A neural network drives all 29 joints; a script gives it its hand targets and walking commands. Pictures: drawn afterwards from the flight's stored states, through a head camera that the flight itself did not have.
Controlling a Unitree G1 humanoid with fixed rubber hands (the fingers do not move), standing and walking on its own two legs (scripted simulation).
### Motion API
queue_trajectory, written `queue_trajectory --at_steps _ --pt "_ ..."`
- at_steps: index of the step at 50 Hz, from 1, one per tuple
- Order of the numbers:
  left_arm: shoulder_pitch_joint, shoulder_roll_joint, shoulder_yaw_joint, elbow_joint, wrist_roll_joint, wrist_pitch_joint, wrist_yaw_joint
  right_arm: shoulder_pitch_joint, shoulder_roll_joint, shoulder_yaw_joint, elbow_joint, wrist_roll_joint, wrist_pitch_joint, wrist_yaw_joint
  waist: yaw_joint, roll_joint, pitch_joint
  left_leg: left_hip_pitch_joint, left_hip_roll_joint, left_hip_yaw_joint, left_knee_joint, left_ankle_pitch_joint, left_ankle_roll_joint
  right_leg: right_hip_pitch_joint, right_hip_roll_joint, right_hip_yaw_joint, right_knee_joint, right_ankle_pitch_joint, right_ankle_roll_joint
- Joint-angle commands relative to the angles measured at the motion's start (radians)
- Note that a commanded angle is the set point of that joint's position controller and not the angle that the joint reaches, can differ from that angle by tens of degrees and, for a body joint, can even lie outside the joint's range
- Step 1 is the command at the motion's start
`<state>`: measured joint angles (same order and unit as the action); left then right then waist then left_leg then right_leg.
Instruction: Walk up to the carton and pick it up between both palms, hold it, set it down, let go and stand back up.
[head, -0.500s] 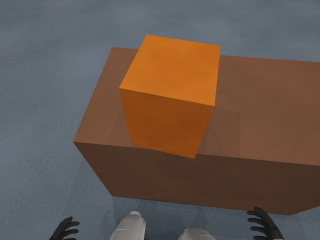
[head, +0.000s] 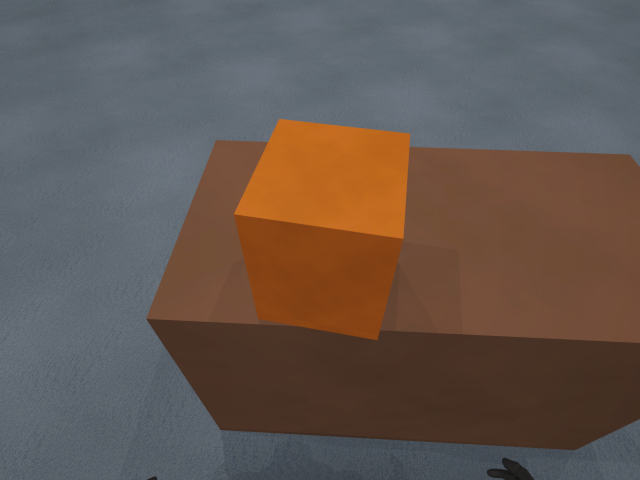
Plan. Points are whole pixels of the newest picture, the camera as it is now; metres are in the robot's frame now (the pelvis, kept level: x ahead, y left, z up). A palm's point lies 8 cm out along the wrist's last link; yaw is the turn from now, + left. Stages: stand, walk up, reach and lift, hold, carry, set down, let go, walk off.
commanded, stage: walk up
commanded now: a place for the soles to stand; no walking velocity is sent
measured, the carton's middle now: (329, 232) +0.46 +0.00 +0.02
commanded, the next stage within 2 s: reach and lift in 1.62 s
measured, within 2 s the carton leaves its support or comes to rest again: neither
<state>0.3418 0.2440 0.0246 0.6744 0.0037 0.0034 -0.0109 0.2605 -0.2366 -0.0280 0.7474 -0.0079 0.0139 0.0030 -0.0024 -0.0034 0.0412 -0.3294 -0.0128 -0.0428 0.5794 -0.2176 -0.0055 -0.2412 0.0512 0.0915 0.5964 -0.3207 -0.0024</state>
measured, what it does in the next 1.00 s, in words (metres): shifts its weight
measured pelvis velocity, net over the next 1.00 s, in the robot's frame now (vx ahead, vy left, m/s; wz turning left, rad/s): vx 0.04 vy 0.03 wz -0.14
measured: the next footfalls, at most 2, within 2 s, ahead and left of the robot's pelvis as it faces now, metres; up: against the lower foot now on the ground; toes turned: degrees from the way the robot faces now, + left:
none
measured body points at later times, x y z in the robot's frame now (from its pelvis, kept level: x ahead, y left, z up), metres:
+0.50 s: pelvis +0.04 +0.02 -0.01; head +0.06 +0.02 +0.44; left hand +0.15 +0.28 -0.11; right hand +0.14 -0.24 -0.13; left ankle +0.06 +0.12 -0.73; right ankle +0.00 -0.12 -0.73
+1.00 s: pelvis +0.04 +0.03 -0.02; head +0.05 +0.02 +0.43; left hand +0.18 +0.28 -0.11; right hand +0.13 -0.24 -0.13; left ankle +0.06 +0.12 -0.73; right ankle +0.00 -0.12 -0.73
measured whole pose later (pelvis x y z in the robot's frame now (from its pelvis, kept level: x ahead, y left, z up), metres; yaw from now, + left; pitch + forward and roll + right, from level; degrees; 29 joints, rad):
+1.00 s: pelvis +0.04 +0.03 -0.02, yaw -8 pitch -3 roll +1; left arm 0.34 0.25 0.02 0.60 0.01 0.01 0.03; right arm 0.21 -0.29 -0.01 0.70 -0.01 0.06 0.02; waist -0.02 0.01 0.08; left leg -0.28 -0.01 0.12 0.72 -0.39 0.05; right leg -0.25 0.04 0.22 0.75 -0.45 0.04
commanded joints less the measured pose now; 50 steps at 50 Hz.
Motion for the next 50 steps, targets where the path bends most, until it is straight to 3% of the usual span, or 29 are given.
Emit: queue_trajectory --at_steps 1,5,7,10,12,15,17,19,22,25,32,41,47,50 --pt "0.034 0.145 0.048 -0.09 0.001 -0.025 0.01 -0.04 -0.153 -0.039 -0.102 0.002 -0.029 -0.007 0.01 0.038 -0.019 0.05 0.105 -0.14 -0.157 -0.11 0.058 -0.079 -0.086 0.107 -0.133 0.019 -0.029" --pt "0.026 0.151 0.047 -0.097 -0.001 -0.027 0.014 -0.044 -0.155 -0.038 -0.102 0.001 -0.025 -0.008 0.002 0.016 -0.036 0.091 0.105 -0.113 -0.128 -0.047 0.059 -0.092 -0.091 0.122 -0.129 0.07 -0.03" --pt "0.068 0.159 0.063 -0.104 0.021 -0.03 0.019 -0.017 -0.153 -0.043 -0.1 -0.02 -0.015 -0.002 -0.002 0.008 -0.019 0.066 0.073 -0.08 -0.079 -0.177 0.067 -0.109 -0.111 0.175 -0.17 -0.148 -0.057" --pt "0.041 0.18 0.07 -0.123 0.021 -0.027 0.023 -0.015 -0.137 -0.039 -0.119 -0.028 -0.014 0.004 -0.012 -0.046 0.058 0.045 0.056 -0.054 -0.038 -0.137 0.052 -0.179 -0.147 0.239 -0.22 -0.202 -0.077" --pt "0.021 0.176 0.067 -0.135 0.02 -0.027 0.022 0.001 -0.148 -0.04 -0.121 -0.027 -0.024 0.004 -0.023 -0.05 0.043 0.083 0.073 -0.073 -0.058 -0.08 0.059 -0.187 -0.129 0.206 -0.179 -0.112 -0.066" --pt "0.06 0.138 0.053 -0.139 0.012 -0.028 0.023 -0.005 -0.187 -0.043 -0.121 -0.013 -0.033 0.0 -0.004 0.035 -0.038 0.128 0.146 -0.154 -0.116 0.036 0.108 -0.115 -0.057 0.093 -0.021 0.088 -0.028" --pt "0.088 0.123 0.047 -0.135 0.01 -0.027 0.029 -0.027 -0.192 -0.037 -0.126 -0.008 -0.029 -0.003 0.011 0.06 -0.073 0.123 0.184 -0.169 -0.133 0.09 0.142 -0.058 -0.043 0.054 0.027 0.098 -0.015" --pt "0.097 0.119 0.047 -0.136 0.009 -0.029 0.034 -0.053 -0.189 -0.032 -0.134 -0.007 -0.018 -0.003 0.02 0.061 -0.059 0.093 0.178 -0.125 -0.108 0.154 0.139 -0.025 -0.054 0.055 0.006 0.129 -0.019" --pt "0.081 0.156 0.054 -0.143 0.012 -0.03 0.038 -0.043 -0.183 -0.03 -0.137 -0.009 -0.006 -0.002 -0.003 0.027 -0.059 0.121 0.122 -0.048 -0.037 0.232 0.103 -0.034 -0.083 0.111 -0.005 0.256 -0.033" --pt "0.075 0.174 0.056 -0.156 0.01 -0.028 0.043 -0.04 -0.185 -0.033 -0.141 -0.013 0.0 0.001 -0.013 -0.007 -0.07 0.151 0.114 -0.034 0.009 0.269 0.1 -0.056 -0.101 0.153 0.009 0.299 -0.045" --pt "0.068 0.156 0.05 -0.168 0.006 -0.019 0.048 -0.076 -0.198 -0.033 -0.155 -0.009 0.009 0.004 -0.007 0.0 -0.062 0.135 0.161 -0.053 -0.022 0.216 0.136 -0.066 -0.073 0.119 0.066 0.234 -0.029" --pt "0.029 0.182 0.058 -0.179 0.008 -0.021 0.044 -0.083 -0.199 -0.032 -0.165 -0.013 0.016 0.009 -0.022 -0.031 -0.047 0.166 0.134 -0.008 0.008 0.175 0.11 -0.117 -0.093 0.184 0.039 0.238 -0.047" --pt "0.047 0.155 0.051 -0.17 0.005 -0.017 0.047 -0.085 -0.215 -0.032 -0.159 -0.005 0.014 0.006 -0.004 0.038 -0.042 0.112 0.21 -0.044 -0.083 0.117 0.16 -0.065 -0.049 0.083 0.113 0.162 -0.017" --pt "0.046 0.165 0.056 -0.167 0.006 -0.021 0.046 -0.096 -0.208 -0.026 -0.16 -0.007 0.018 0.007 0.001 -0.003 -0.031 0.082 0.174 0.014 -0.044 0.086 0.124 -0.044 -0.072 0.121 0.04 0.185 -0.034"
